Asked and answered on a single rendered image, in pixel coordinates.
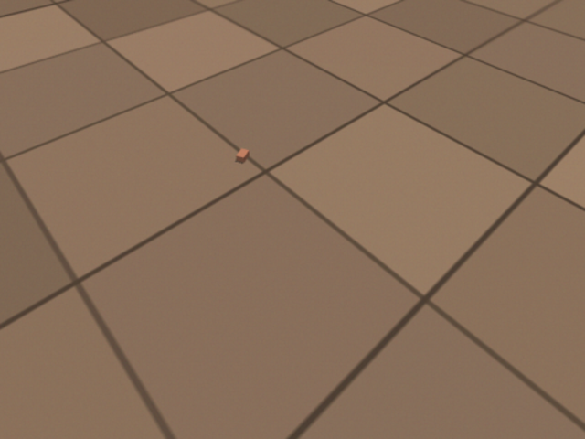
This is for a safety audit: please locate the small box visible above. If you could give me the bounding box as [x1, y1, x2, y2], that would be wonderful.
[236, 148, 250, 163]

